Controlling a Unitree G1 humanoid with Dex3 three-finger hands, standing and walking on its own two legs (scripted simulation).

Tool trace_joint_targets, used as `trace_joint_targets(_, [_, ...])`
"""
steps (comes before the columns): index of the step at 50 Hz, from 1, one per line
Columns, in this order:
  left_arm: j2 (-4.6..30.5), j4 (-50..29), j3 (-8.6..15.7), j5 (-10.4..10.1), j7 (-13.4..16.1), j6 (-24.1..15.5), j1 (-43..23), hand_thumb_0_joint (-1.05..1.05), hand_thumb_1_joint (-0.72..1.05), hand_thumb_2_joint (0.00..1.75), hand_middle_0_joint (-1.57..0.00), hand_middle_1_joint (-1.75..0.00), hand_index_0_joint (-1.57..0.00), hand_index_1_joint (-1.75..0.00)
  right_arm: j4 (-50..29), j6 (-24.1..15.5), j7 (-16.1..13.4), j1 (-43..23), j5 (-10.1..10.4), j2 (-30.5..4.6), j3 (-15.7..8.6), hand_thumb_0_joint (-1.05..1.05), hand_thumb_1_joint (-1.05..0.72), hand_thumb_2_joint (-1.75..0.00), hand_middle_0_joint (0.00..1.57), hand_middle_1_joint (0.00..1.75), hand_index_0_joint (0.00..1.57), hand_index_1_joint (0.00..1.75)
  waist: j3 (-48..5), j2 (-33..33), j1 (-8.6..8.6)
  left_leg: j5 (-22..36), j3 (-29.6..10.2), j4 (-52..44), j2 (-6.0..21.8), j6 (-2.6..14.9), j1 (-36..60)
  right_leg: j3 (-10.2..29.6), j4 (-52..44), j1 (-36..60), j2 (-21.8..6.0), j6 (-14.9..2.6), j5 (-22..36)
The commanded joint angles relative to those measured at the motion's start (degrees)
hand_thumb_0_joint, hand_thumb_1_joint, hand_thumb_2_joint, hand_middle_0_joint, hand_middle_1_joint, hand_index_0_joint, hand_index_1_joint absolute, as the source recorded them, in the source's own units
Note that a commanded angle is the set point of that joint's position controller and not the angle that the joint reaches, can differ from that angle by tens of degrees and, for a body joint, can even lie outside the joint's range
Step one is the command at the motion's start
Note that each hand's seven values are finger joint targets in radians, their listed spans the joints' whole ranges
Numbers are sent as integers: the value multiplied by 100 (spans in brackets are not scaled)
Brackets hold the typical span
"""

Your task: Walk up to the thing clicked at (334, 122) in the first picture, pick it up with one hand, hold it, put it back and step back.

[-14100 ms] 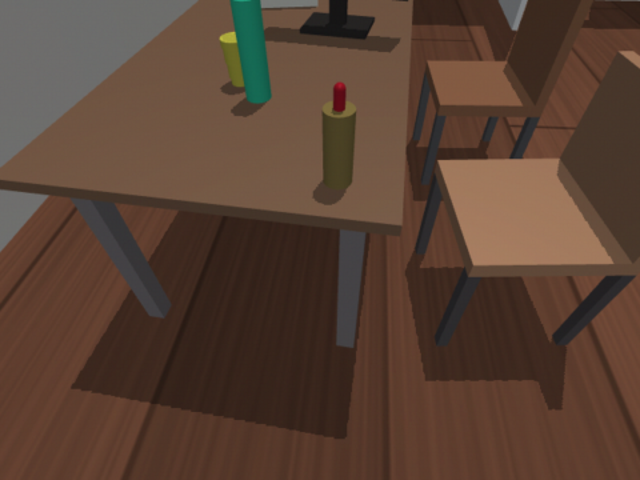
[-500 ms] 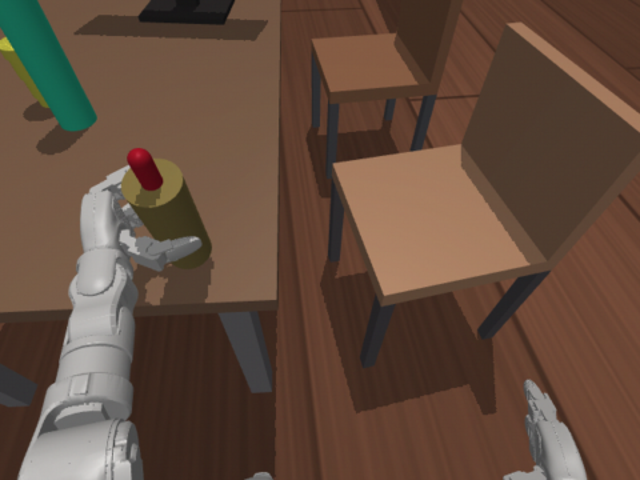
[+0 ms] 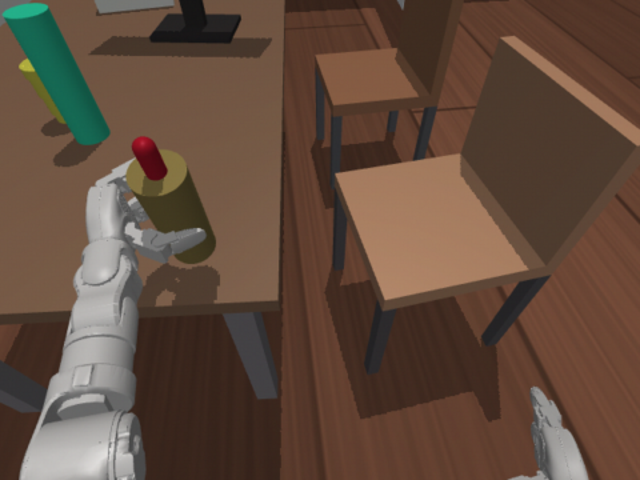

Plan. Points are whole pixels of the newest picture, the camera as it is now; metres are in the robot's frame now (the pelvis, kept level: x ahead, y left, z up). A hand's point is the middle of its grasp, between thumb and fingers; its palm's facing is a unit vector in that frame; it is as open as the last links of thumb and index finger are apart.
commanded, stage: lift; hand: left
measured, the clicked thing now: (172, 203) +0.40 +0.19 +0.15
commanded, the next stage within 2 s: hold in 1.32 s
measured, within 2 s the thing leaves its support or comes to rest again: neither
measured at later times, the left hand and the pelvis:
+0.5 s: hand (149, 177) +0.38 +0.19 +0.21, palm faces +0.21 -0.98 -0.02, open 9.9 cm; pelvis +0.00 +0.00 +0.01, yaw +1 degrees
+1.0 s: hand (142, 155) +0.36 +0.18 +0.25, palm faces +0.21 -0.98 +0.01, open 9.9 cm; pelvis +0.00 -0.01 +0.02, yaw +2 degrees
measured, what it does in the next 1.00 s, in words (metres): stands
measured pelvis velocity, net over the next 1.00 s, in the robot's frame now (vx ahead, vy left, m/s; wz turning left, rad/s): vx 0.00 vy -0.01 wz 0.03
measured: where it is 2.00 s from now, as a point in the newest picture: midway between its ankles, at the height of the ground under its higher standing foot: outside the picture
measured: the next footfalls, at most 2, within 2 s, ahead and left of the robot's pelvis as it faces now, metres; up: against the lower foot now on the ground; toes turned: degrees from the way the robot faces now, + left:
none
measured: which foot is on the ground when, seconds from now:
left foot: down 0.00-1.00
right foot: down 0.00-1.00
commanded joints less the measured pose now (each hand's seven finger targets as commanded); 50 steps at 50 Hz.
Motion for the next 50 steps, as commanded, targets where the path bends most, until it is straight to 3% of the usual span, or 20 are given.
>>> trace_joint_targets(1, [1050, -1556, 78, -192, 23, -394, -2483, 0, 1, 133, -139, -153, -144, -152, -870, -370, -60, -422, -9, -604, -232, 0, 55, -5, 5, 5, 5, 5, -1760, 52, 38, 1349, -19, -554, -118, 85, 1330, -71, -713, 481, 92, -59, 1645])
trace_joint_targets(2, [1130, -1792, 87, -179, 37, -353, -2567, 0, 1, 133, -138, -151, -142, -151, -873, -391, -90, -493, -13, -857, -444, 0, 55, -5, 5, 5, 5, 5, -1944, 181, 2, 1375, -25, -586, -101, 67, 1485, -75, -704, 449, 99, -78, 1647])
trace_joint_targets(5, [1503, -2726, 318, -150, 157, -281, -3037, 0, 6, 133, -137, -151, -142, -150, -809, -418, -81, -496, -3, -658, -314, 0, 56, -4, 5, 5, 5, 5, -2168, 527, 154, 1620, -42, -610, -90, 7, 1735, -132, -704, 598, 108, -100, 1740])
trace_joint_targets(7, [1119, -2235, 173, -181, 192, -46, -2419, 0, 4, 132, -136, -151, -141, -150, -635, -440, -107, -402, 2, -749, -407, 0, 55, -4, 5, 5, 5, 5, -1769, 208, 87, 1548, -56, -688, -73, 27, 1632, -159, -758, 616, 132, -83, 1687])
trace_joint_targets(8, [1098, -2713, 124, -193, 201, 2, -2583, 0, 5, 134, -136, -151, -140, -150, -711, -481, -94, -542, 24, -607, -265, 0, 56, -4, 5, 5, 5, 5, -1681, 241, 150, 1479, -67, -760, -72, 21, 1617, -178, -794, 649, 140, -99, 1595])
trace_joint_targets(10, [1127, -2551, 162, -177, 196, 211, -2354, 0, 2, 133, -136, -150, -140, -150, -565, -483, -111, -497, 17, -680, -343, 0, 56, -4, 5, 5, 5, 5, -1698, 282, 149, 1522, -55, -789, -71, 19, 1660, -183, -853, 694, 141, -93, 1617])
trace_joint_targets(11, [1328, -3269, 221, -171, 212, 257, -2740, 0, 3, 133, -136, -149, -140, -149, -655, -528, -144, -567, 9, -900, -513, 0, 56, -4, 5, 5, 5, 5, -1882, 392, 108, 1565, -41, -813, -71, 6, 1853, -174, -880, 724, 135, -93, 1675])
trace_joint_targets(13, [1015, -3448, 55, -194, 219, 460, -2708, 0, 2, 131, -133, -148, -138, -147, -487, -593, -122, -416, 29, -479, -225, 0, 55, -4, 5, 5, 5, 5, -1681, 410, 154, 1702, -31, -846, -81, 8, 1891, -219, -914, 793, 136, -90, 1782])
trace_joint_targets(15, [1032, -3315, 210, -241, 219, 716, -2272, 0, 1, 131, -133, -147, -137, -147, -503, -657, -161, -532, 35, -686, -378, 0, 55, -4, 5, 5, 5, 5, -1542, 43, 149, 1744, -16, -892, -100, 51, 1827, -204, -1030, 953, 113, -49, 1896])
trace_joint_targets(16, [1043, -3024, 271, -230, 208, 871, -2004, 0, -2, 130, -131, -146, -135, -145, -322, -663, -146, -397, 24, -551, -210, 0, 55, -4, 5, 5, 5, 5, -1290, -132, 189, 1651, 1, -931, -113, 79, 1713, -198, -1084, 946, 101, -33, 1828])
trace_joint_targets(20, [834, -3583, 98, -243, 189, 1335, -2224, 0, 3, 133, -134, -148, -137, -148, -364, -782, -123, -633, 30, -529, -174, 0, 55, -4, 5, 5, 5, 5, -1243, 55, 182, 1472, -11, -1144, -120, 61, 1973, -242, -1235, 949, 102, -63, 1563])
trace_joint_targets(25, [946, -4015, 308, -287, 230, 1768, -2118, 0, 5, 135, -134, -150, -138, -150, -156, -926, -155, -679, 28, -721, -366, 0, 55, -4, 5, 5, 5, 5, -1164, -89, 232, 1416, -9, -1275, -167, 88, 2109, -236, -1411, 1053, 67, -43, 1519])
trace_joint_targets(27, [770, -4640, 138, -322, 225, 1844, -2517, 0, 4, 136, -134, -151, -138, -151, -232, -1014, -138, -727, 22, -423, -104, 0, 55, -4, 5, 5, 5, 5, -1319, 38, 230, 1438, 0, -1289, -184, 93, 2259, -241, -1464, 1119, 53, -41, 1549])
trace_joint_targets(29, [842, -4588, 211, -301, 266, 2012, -2299, 0, 5, 137, -135, -151, -138, -152, -27, -1049, -169, -759, 22, -645, -333, 0, 55, -5, 5, 5, 5, 5, -1225, -43, 258, 1387, -26, -1366, -189, 94, 2242, -241, -1503, 1134, 47, -50, 1498])
trace_joint_targets(40, [615, -4450, 185, -358, 304, 2694, -2089, 0, 6, 136, -132, -150, -136, -150, 78, -1265, -149, -935, 38, -579, -238, 0, 55, -5, 5, 5, 5, 5, -1060, -197, 265, 1397, -16, -1497, -236, 126, 2364, -237, -1726, 1302, 23, -30, 1529])
trace_joint_targets(41, [813, -5179, 215, -339, 317, 2673, -2464, 0, 7, 136, -132, -150, -136, -149, 199, -1255, -129, -832, 39, -462, -153, 0, 55, -4, 5, 5, 5, 5, -1159, 21, 320, 1520, -7, -1504, -259, 119, 2416, -218, -1720, 1323, -2, -33, 1662])
trace_joint_targets(42, [875, -4844, 335, -346, 325, 2736, -2377, 0, 8, 136, -131, -149, -135, -149, 171, -1267, -139, -852, 53, -459, -155, 0, 55, -4, 5, 5, 5, 5, -1117, -20, 314, 1548, 18, -1478, -272, 121, 2436, -205, -1732, 1327, -12, -12, 1690])
trace_joint_targets(44, [877, -5291, 315, -350, 342, 2758, -2623, 0, 8, 135, -131, -149, -136, -148, 115, -1334, -157, -885, 33, -655, -365, 0, 55, -4, 5, 5, 5, 5, -1231, -45, 281, 1609, 4, -1480, -261, 116, 2512, -217, -1722, 1381, -6, -6, 1754])
trace_joint_targets(48, [628, -4649, 238, -397, 299, 2964, -2186, 0, 4, 134, -130, -148, -134, -148, 237, -1355, -125, -973, 58, -588, -286, 0, 55, -4, 5, 5, 5, 5, -973, -185, 295, 1575, -22, -1540, -246, 122, 2419, -244, -1752, 1353, 18, -13, 1707])
trace_joint_targets(50, [882, -5337, 280, -354, 304, 2959, -2731, 0, 5, 132, -131, -147, -135, -147, 193, -1371, -115, -920, 59, -527, -229, 0, 55, -4, 5, 5, 5, 5, -1277, 10, 305, 1724, -6, -1515, -269, 124, 2604, -225, -1748, 1392, -8, -19, 1860])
